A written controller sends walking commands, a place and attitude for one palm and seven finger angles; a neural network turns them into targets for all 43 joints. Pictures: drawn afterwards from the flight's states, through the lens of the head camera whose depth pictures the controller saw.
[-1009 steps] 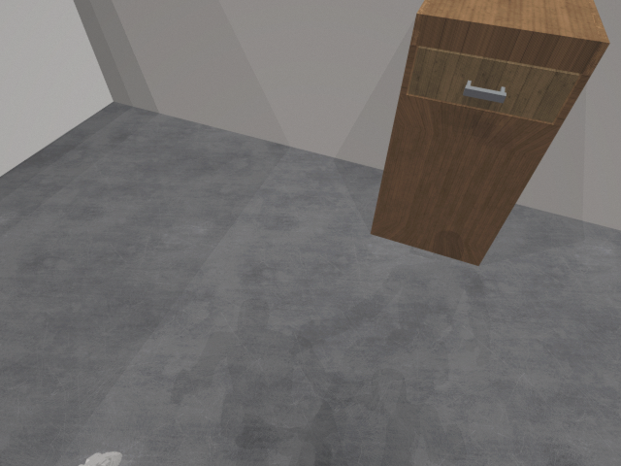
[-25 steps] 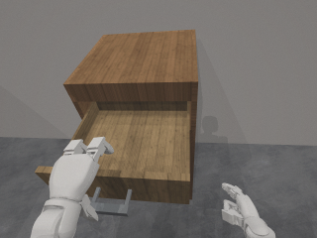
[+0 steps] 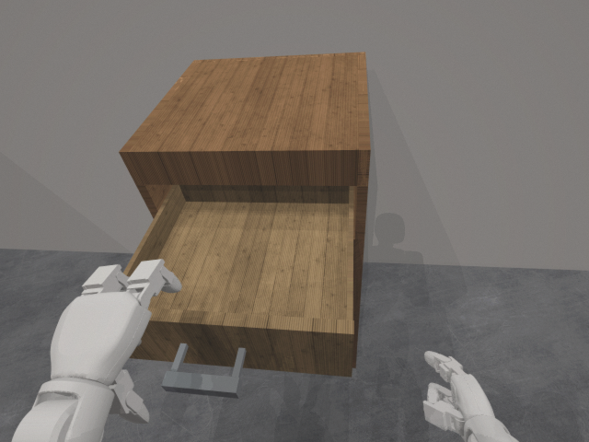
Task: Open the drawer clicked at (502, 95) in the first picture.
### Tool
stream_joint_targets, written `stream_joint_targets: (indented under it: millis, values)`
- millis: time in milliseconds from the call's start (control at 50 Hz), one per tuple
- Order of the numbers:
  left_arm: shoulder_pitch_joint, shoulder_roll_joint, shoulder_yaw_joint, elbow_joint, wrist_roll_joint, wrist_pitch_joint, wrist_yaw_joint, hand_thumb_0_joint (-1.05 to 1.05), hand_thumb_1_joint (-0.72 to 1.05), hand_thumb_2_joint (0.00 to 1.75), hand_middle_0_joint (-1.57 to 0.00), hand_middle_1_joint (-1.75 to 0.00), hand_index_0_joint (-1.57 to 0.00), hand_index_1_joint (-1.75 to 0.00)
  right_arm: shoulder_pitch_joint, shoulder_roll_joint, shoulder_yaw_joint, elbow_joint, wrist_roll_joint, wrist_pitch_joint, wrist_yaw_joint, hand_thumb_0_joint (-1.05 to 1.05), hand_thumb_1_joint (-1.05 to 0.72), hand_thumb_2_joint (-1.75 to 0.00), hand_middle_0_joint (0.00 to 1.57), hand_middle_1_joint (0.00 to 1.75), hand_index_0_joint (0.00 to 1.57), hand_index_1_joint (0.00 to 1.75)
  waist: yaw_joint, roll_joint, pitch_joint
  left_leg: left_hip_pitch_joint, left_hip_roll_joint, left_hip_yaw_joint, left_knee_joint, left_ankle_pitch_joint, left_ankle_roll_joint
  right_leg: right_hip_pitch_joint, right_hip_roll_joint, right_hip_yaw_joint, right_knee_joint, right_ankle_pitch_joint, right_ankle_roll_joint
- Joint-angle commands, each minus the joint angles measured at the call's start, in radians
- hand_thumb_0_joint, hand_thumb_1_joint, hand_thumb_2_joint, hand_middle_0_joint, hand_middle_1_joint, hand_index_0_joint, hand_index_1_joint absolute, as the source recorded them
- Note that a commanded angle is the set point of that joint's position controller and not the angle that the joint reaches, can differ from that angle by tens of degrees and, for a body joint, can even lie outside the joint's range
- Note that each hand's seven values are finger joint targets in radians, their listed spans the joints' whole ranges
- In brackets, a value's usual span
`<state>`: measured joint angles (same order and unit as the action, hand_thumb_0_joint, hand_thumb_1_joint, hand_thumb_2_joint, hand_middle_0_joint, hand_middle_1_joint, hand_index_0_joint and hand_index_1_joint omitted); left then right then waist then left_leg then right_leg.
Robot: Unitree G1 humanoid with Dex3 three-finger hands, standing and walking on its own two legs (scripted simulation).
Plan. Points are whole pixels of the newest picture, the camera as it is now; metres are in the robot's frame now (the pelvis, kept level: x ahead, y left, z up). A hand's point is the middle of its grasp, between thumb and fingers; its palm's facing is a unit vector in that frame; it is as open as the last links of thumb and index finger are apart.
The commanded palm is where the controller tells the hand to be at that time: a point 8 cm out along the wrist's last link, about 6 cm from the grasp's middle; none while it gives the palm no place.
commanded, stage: draw the hand back to the body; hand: left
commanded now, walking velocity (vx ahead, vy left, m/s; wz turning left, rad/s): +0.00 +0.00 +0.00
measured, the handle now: (206, 368) +0.22 +0.18 -0.03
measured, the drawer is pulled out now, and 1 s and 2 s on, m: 0.30 0.30 0.30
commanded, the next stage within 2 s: step back with the hand held close in 1.30 s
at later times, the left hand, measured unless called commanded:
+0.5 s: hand (128, 334) +0.18 +0.20 +0.15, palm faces +0.32 -0.86 -0.41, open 13.5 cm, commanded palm +0.13 +0.25 +0.17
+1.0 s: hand (92, 318) +0.18 +0.25 +0.16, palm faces +0.42 -0.80 -0.42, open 9.5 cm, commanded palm +0.13 +0.29 +0.18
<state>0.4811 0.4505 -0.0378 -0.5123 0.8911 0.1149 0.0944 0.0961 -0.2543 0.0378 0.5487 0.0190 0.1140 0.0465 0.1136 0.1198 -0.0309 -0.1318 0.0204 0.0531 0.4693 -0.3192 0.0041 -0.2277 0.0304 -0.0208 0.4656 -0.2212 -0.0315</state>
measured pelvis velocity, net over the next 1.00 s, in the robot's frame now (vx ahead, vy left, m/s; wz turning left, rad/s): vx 0.02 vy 0.00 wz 0.05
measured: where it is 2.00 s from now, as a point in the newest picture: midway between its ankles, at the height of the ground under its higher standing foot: outside the picture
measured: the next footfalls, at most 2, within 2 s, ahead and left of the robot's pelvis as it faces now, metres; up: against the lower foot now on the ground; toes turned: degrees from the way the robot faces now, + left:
none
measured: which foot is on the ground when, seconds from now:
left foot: down 0.00-1.00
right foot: down 0.00-1.00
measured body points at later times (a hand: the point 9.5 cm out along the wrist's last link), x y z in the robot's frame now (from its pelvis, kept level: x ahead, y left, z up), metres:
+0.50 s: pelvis +0.00 +0.00 +0.00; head -0.01 -0.01 +0.45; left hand +0.15 +0.25 +0.17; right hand +0.21 -0.18 -0.07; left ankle -0.04 +0.11 -0.74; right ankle +0.02 -0.10 -0.74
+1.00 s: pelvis +0.02 +0.00 +0.00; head +0.01 -0.02 +0.45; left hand +0.16 +0.29 +0.18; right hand +0.23 -0.20 -0.07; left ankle -0.04 +0.11 -0.74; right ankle +0.02 -0.10 -0.74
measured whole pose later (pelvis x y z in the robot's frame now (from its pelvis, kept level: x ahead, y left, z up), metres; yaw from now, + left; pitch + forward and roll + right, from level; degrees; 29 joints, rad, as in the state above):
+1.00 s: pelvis +0.02 +0.00 +0.00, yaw +3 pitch -2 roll -1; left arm 0.55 0.33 0.28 -0.50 -0.04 -0.13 0.10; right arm 0.17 -0.21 0.01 0.62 0.01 -0.15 -0.07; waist 0.07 0.06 0.01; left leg -0.07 0.01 0.00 0.43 -0.32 0.00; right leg -0.14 0.02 -0.07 0.40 -0.23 -0.03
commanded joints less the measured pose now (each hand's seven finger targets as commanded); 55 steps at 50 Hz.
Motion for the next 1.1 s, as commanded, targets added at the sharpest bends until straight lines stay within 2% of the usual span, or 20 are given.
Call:
stream_joint_targets:
  millis: [0, 20, 120, 160, 220, 280, 300, 320, 340, 380, 400, 420, 520, 560, 600, 660, 760, 800, 980, 1080]
  values:
    - [-0.073, 0.165, 0.149, -0.199, -0.009, -0.022, 0.033, 0.0, -0.5, 0.3, -0.3, -1.2, -0.3, -1.2, -0.215, -0.085, -0.03, -0.19, 0.003, -0.059, -0.013, 0.0, -0.9, -0.9, 0.2, 0.3, 0.2, 0.3, 0.004, -0.104, -0.058, -0.056, 0.007, -0.053, -0.059, 0.213, 0.016, 0.075, -0.04, 0.088, -0.089, 0.101, -0.005]
    - [-0.08, 0.184, 0.163, -0.214, 0.002, -0.03, 0.037, 0.0, -0.5, 0.3, -0.3, -1.2, -0.3, -1.2, -0.177, -0.087, -0.03, -0.188, -0.004, -0.06, -0.015, 0.0, -0.9, -0.9, 0.2, 0.3, 0.2, 0.3, 0.011, -0.089, -0.105, -0.049, 0.006, -0.043, -0.056, 0.223, 0.019, 0.093, -0.05, 0.071, -0.079, 0.1, -0.002]
    - [-0.049, 0.186, 0.182, -0.223, -0.01, -0.057, 0.045, 0.0, -0.5, 0.3, -0.3, -1.2, -0.3, -1.2, -0.157, -0.088, -0.036, -0.191, -0.006, -0.07, -0.021, 0.0, -0.9, -0.9, 0.2, 0.3, 0.2, 0.3, 0.01, -0.096, -0.114, -0.04, 0.008, -0.047, -0.047, 0.238, 0.017, 0.081, -0.052, 0.063, -0.074, 0.118, -0.002]
    - [-0.027, 0.178, 0.182, -0.21, -0.019, -0.067, 0.046, 0.0, -0.5, 0.3, -0.3, -1.2, -0.3, -1.2, -0.153, -0.091, -0.043, -0.187, -0.006, -0.07, -0.024, 0.0, -0.9, -0.9, 0.2, 0.3, 0.2, 0.3, 0.006, -0.093, -0.083, -0.043, 0.007, -0.047, -0.047, 0.238, 0.015, 0.062, -0.052, 0.062, -0.079, 0.123, -0.001]
    - [-0.037, 0.195, 0.199, -0.242, -0.018, -0.073, 0.049, 0.0, -0.5, 0.3, -0.3, -1.2, -0.3, -1.2, -0.148, -0.093, -0.039, -0.191, -0.007, -0.076, -0.026, 0.0, -0.9, -0.9, 0.2, 0.3, 0.2, 0.3, 0.009, -0.059, -0.113, -0.043, 0.012, -0.053, -0.052, 0.245, 0.012, 0.071, -0.054, 0.054, -0.069, 0.119, -0.005]
    - [-0.015, 0.211, 0.218, -0.196, -0.029, -0.074, 0.044, 0.0, -0.5, 0.3, -0.3, -1.2, -0.3, -1.2, -0.149, -0.096, -0.043, -0.185, -0.005, -0.07, -0.032, 0.0, -0.9, -0.9, 0.2, 0.3, 0.2, 0.3, 0.007, -0.104, -0.055, -0.058, 0.011, -0.056, -0.057, 0.224, 0.011, 0.047, -0.052, 0.05, -0.081, 0.1, -0.001]
    - [-0.137, -0.149, 0.158, -0.292, -0.76, -0.176, 0.021, 0.0, -0.47, 0.32, -0.3, -1.18, -0.3, -1.18, -0.098, -0.013, -0.043, -0.231, 0.007, -0.163, -0.061, 0.0, -0.9, -0.9, 0.2, 0.3, 0.2, 0.3, -0.097, -0.18, -0.006, 0.045, 0.031, -0.071, -0.053, 0.14, 0.046, 0.047, -0.036, -0.011, -0.076, 0.048, -0.001]
    - [0.048, -0.063, 0.215, -0.084, -0.783, -0.211, 0.035, 0.0, -0.43, 0.33, -0.29, -1.15, -0.29, -1.15, -0.056, -0.033, -0.039, -0.187, -0.001, -0.217, -0.087, 0.0, -0.9, -0.9, 0.2, 0.3, 0.2, 0.3, -0.077, -0.241, 0.019, 0.024, 0.05, -0.069, -0.07, 0.098, 0.043, 0.041, -0.036, -0.026, -0.066, -0.013, 0.006]
    - [0.074, -0.052, 0.241, -0.184, -0.852, -0.239, 0.033, 0.0, -0.4, 0.34, -0.29, -1.13, -0.29, -1.13, -0.049, -0.037, -0.037, -0.181, -0.005, -0.231, -0.11, 0.0, -0.9, -0.9, 0.2, 0.3, 0.2, 0.3, -0.059, -0.228, 0.013, 0.012, 0.045, -0.073, -0.089, 0.134, 0.038, 0.069, -0.05, -0.033, -0.086, 0.011, 0.01]
    - [-0.024, 0.031, 0.305, -0.329, -0.876, -0.292, 0.05, 0.0, -0.32, 0.37, -0.29, -1.09, -0.29, -1.09, -0.032, -0.043, -0.033, -0.171, -0.021, -0.286, -0.131, 0.0, -0.9, -0.9, 0.2, 0.3, 0.2, 0.3, -0.051, -0.1, -0.074, 0.035, 0.031, -0.065, -0.084, 0.205, 0.029, 0.127, -0.067, -0.017, -0.082, 0.082, 0.009]
    - [-0.018, 0.059, 0.344, -0.32, -0.885, -0.297, 0.058, 0.0, -0.29, 0.39, -0.29, -1.07, -0.29, -1.07, -0.042, -0.043, -0.029, -0.148, -0.026, -0.308, -0.134, 0.0, -0.9, -0.9, 0.2, 0.3, 0.2, 0.3, -0.048, -0.038, -0.057, 0.03, 0.025, -0.06, -0.079, 0.21, 0.023, 0.125, -0.064, -0.006, -0.086, 0.092, 0.005]
    - [-0.008, 0.003, 0.304, -0.309, -0.884, -0.307, 0.055, 0.0, -0.26, 0.4, -0.28, -1.04, -0.28, -1.04, -0.016, -0.027, -0.02, -0.141, -0.029, -0.325, -0.131, 0.0, -0.9, -0.9, 0.2, 0.3, 0.2, 0.3, -0.052, 0.011, -0.041, 0.017, 0.021, -0.057, -0.084, 0.235, 0.017, 0.127, -0.072, -0.017, -0.086, 0.105, 0.001]
    - [-0.006, -0.034, 0.296, -0.222, -0.908, -0.313, 0.036, 0.0, -0.08, 0.48, -0.27, -0.93, -0.27, -0.93, -0.023, -0.038, -0.033, -0.114, -0.026, -0.348, -0.123, 0.0, -0.9, -0.9, 0.2, 0.3, 0.2, 0.3, -0.059, -0.074, 0.043, -0.02, 0.032, -0.063, -0.095, 0.237, 0.013, 0.115, -0.066, -0.024, -0.105, 0.113, 0.0]
    - [-0.013, -0.032, 0.303, -0.239, -0.915, -0.32, 0.03, 0.0, -0.01, 0.51, -0.26, -0.88, -0.26, -0.88, -0.024, -0.04, -0.035, -0.113, -0.025, -0.353, -0.119, 0.0, -0.9, -0.9, 0.2, 0.3, 0.2, 0.3, -0.055, -0.032, 0.024, -0.017, 0.03, -0.063, -0.095, 0.258, 0.012, 0.13, -0.07, -0.023, -0.099, 0.138, -0.002]
    - [0.002, -0.014, 0.333, -0.232, -0.918, -0.324, 0.026, 0.0, 0.06, 0.54, -0.26, -0.84, -0.26, -0.84, -0.034, -0.044, -0.04, -0.105, -0.027, -0.354, -0.117, 0.0, -0.9, -0.9, 0.2, 0.3, 0.2, 0.3, -0.049, -0.07, -0.002, -0.014, 0.03, -0.069, -0.089, 0.296, 0.011, 0.151, -0.067, -0.024, -0.094, 0.175, -0.003]
    - [0.032, -0.015, 0.343, -0.244, -0.928, -0.324, 0.02, 0.0, 0.17, 0.58, -0.25, -0.77, -0.25, -0.77, -0.033, -0.042, -0.045, -0.105, -0.024, -0.348, -0.112, 0.0, -0.9, -0.9, 0.2, 0.3, 0.2, 0.3, -0.047, -0.04, -0.039, 0.0, 0.029, -0.061, -0.085, 0.343, 0.009, 0.171, -0.07, -0.022, -0.083, 0.228, 0.001]
    - [0.045, 0.006, 0.387, -0.231, -0.934, -0.321, 0.023, 0.0, 0.34, 0.66, -0.24, -0.66, -0.24, -0.66, -0.032, -0.044, -0.054, -0.097, -0.019, -0.336, -0.114, 0.0, -0.9, -0.9, 0.2, 0.3, 0.2, 0.3, -0.048, -0.076, -0.062, 0.01, 0.031, -0.059, -0.077, 0.387, 0.007, 0.178, -0.069, -0.024, -0.081, 0.273, 0.005]
    - [0.03, 0.02, 0.405, -0.234, -0.934, -0.32, 0.025, 0.0, 0.41, 0.69, -0.24, -0.62, -0.24, -0.62, -0.04, -0.048, -0.056, -0.092, -0.017, -0.331, -0.117, 0.0, -0.9, -0.9, 0.2, 0.3, 0.2, 0.3, -0.05, -0.052, -0.06, 0.017, 0.029, -0.058, -0.074, 0.402, 0.007, 0.174, -0.07, -0.021, -0.086, 0.282, 0.003]
    - [0.009, 0.043, 0.447, -0.184, -0.941, -0.305, 0.033, 0.0, 0.73, 0.82, -0.21, -0.41, -0.21, -0.41, -0.038, -0.048, -0.059, -0.09, -0.011, -0.311, -0.124, 0.0, -0.9, -0.9, 0.2, 0.3, 0.2, 0.3, -0.048, -0.07, -0.041, 0.02, 0.03, -0.061, -0.091, 0.363, 0.007, 0.162, -0.069, -0.026, -0.096, 0.239, 0.008]
    - [0.006, 0.028, 0.424, -0.184, -0.94, -0.297, 0.03, 0.0, 0.9, 0.9, -0.2, -0.3, -0.2, -0.3, -0.044, -0.05, -0.058, -0.088, -0.014, -0.313, -0.121, 0.0, -0.9, -0.9, 0.2, 0.3, 0.2, 0.3, -0.05, -0.084, -0.05, 0.025, 0.027, -0.061, -0.089, 0.369, 0.012, 0.168, -0.072, -0.027, -0.099, 0.254, 0.011]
